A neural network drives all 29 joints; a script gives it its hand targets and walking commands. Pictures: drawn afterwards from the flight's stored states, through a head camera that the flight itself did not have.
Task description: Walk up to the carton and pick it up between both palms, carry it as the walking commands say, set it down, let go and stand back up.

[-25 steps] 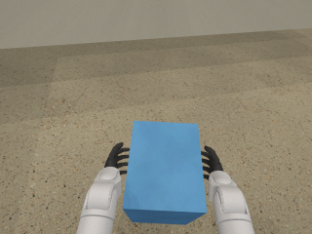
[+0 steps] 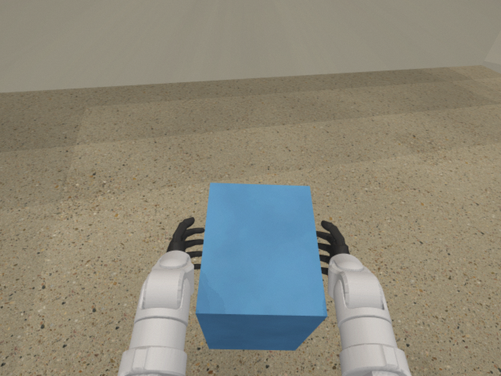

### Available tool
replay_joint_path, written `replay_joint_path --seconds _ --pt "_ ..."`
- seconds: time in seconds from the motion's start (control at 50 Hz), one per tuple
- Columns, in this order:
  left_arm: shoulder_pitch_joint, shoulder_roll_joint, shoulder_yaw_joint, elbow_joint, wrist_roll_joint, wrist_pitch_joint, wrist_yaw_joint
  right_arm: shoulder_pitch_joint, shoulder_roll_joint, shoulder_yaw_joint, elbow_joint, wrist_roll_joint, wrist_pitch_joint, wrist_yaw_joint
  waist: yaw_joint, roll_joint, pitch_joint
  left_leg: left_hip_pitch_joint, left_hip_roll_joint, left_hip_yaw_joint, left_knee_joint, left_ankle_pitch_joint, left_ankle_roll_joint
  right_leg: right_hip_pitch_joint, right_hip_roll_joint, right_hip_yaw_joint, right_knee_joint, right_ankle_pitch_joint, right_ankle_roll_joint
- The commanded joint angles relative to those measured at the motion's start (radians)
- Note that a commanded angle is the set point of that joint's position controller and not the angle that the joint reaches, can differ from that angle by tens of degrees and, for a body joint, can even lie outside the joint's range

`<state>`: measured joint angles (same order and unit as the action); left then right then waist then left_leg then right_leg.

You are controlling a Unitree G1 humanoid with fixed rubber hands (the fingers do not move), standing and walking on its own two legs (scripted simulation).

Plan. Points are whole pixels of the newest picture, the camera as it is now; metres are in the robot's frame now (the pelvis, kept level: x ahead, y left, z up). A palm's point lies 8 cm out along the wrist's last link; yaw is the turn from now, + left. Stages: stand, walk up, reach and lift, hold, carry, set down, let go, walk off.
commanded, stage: hold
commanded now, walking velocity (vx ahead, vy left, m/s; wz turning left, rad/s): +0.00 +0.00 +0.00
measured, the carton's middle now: (255, 273) +0.33 +0.01 -0.03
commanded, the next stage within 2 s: set down in 0.36 s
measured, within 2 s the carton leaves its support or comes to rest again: neither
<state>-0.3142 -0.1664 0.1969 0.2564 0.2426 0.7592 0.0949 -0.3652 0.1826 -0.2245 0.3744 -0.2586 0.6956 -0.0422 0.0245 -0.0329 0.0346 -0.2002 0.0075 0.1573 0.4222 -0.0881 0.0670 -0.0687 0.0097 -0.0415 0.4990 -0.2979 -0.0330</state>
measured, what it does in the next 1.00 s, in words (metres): stands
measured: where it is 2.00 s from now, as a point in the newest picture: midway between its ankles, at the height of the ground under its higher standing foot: outside the picture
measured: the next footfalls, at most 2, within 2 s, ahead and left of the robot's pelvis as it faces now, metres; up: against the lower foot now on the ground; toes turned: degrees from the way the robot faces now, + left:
none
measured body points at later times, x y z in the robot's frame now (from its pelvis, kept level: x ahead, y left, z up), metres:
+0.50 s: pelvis +0.01 -0.02 +0.00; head -0.04 +0.00 +0.45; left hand +0.33 +0.12 +0.04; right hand +0.32 -0.15 +0.04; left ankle +0.10 +0.07 -0.74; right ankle -0.01 -0.11 -0.74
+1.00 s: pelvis +0.01 -0.02 -0.01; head +0.07 +0.00 +0.43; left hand +0.34 +0.13 -0.05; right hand +0.34 -0.15 -0.04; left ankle +0.10 +0.07 -0.74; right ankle +0.00 -0.11 -0.74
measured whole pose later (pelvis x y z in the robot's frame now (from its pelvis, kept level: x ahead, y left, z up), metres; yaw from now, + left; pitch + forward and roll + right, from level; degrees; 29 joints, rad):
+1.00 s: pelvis +0.01 -0.02 -0.01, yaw -3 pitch +4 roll +0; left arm -0.39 -0.19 0.35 0.51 0.33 0.38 0.05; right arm -0.43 0.21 -0.35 0.62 -0.33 0.33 -0.06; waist 0.06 -0.03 0.05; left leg -0.51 0.00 0.05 0.60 -0.16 0.04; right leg -0.38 0.07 -0.01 0.65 -0.34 -0.06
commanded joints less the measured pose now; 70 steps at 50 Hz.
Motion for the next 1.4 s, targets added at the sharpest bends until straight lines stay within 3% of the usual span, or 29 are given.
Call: replay_joint_path --seconds 0.0,0.2,0.34,0.36,0.38,0.42,0.46,0.64,0.78,0.9,1.04,1.14,1.38 --pt "-0.514 -0.994 -0.459 -0.01 -0.24 -0.035 -0.254 -0.544 0.913 0.403 -0.025 0.207 -0.064 0.238 -0.008 0.034 -0.234 0.448 -0.02 -0.286 -0.019 -0.068 -0.076 -0.355 0.021 0.195 -0.173 -0.041 -0.07" --pt "-0.612 -1.009 -0.378 0.095 -0.205 -0.049 -0.275 -0.693 0.944 0.371 0.089 0.194 -0.1 0.254 0.026 0.046 -0.227 0.452 -0.021 -0.271 -0.023 -0.115 -0.082 -0.347 0.008 0.214 -0.197 -0.104 -0.064" --pt "-0.598 -1.008 -0.404 0.077 -0.213 -0.058 -0.282 -0.665 0.962 0.394 0.078 0.203 -0.107 0.244 0.014 0.049 -0.254 0.46 -0.033 -0.256 -0.007 -0.024 -0.081 -0.337 0.01 0.215 -0.192 -0.033 -0.056" --pt "-0.709 -1.045 -0.366 0.149 -0.184 -0.073 -0.276 -0.731 0.987 0.362 0.121 0.166 -0.102 0.261 0.032 0.04 -0.223 0.459 -0.025 -0.248 0.009 -0.131 -0.045 -0.357 -0.03 0.247 -0.22 -0.135 -0.082" --pt "-0.7 -1.05 -0.363 0.153 -0.182 -0.08 -0.276 -0.717 0.993 0.363 0.132 0.166 -0.109 0.263 0.037 0.028 -0.221 0.473 -0.025 -0.252 0.007 -0.136 -0.043 -0.37 -0.028 0.244 -0.218 -0.135 -0.079" --pt "-0.683 -1.049 -0.343 0.164 -0.171 -0.092 -0.277 -0.708 0.991 0.353 0.15 0.157 -0.123 0.268 0.053 0.029 -0.23 0.464 -0.022 -0.257 0.01 -0.098 -0.041 -0.361 -0.023 0.241 -0.2 -0.095 -0.078" --pt "-0.642 -1.039 -0.328 0.186 -0.157 -0.101 -0.28 -0.675 0.982 0.332 0.162 0.139 -0.134 0.263 0.042 0.023 -0.228 0.471 -0.022 -0.259 0.017 -0.042 -0.039 -0.363 -0.019 0.24 -0.194 -0.048 -0.079" --pt "-0.523 -0.975 -0.317 0.171 -0.135 -0.185 -0.274 -0.539 0.972 0.337 0.166 0.128 -0.199 0.236 0.047 0.03 -0.297 0.422 -0.027 -0.261 0.078 0.214 -0.03 -0.322 0.008 0.234 -0.129 0.175 -0.068" --pt "-0.485 -0.955 -0.32 0.19 -0.106 -0.295 -0.26 -0.483 0.971 0.329 0.18 0.099 -0.3 0.214 0.042 0.033 -0.385 0.321 -0.041 -0.272 0.153 0.305 -0.033 -0.368 0.03 0.23 -0.054 0.262 -0.05" --pt "-0.513 -0.946 -0.316 0.232 -0.071 -0.404 -0.245 -0.509 0.961 0.32 0.211 0.067 -0.4 0.2 0.032 0.025 -0.446 0.23 -0.055 -0.28 0.215 0.276 -0.034 -0.454 0.05 0.226 0.009 0.239 -0.038" --pt "-0.588 -0.924 -0.299 0.284 -0.026 -0.491 -0.221 -0.609 0.911 0.302 0.252 0.039 -0.484 0.196 0.027 0.026 -0.465 0.125 -0.066 -0.291 0.276 0.156 -0.031 -0.603 0.07 0.217 0.078 0.119 -0.038" --pt "-0.657 -0.9 -0.303 0.297 -0.003 -0.537 -0.207 -0.682 0.887 0.3 0.282 0.03 -0.527 0.199 0.024 0.026 -0.514 0.061 -0.07 -0.297 0.333 0.084 -0.029 -0.711 0.081 0.204 0.141 0.047 -0.039" --pt "-0.764 -0.894 -0.346 0.294 -0.001 -0.588 -0.189 -0.774 0.866 0.321 0.305 0.055 -0.579 0.197 0.01 0.047 -0.721 -0.082 -0.087 -0.297 0.489 0.034 -0.038 -0.917 0.115 0.166 0.308 0.007 -0.025"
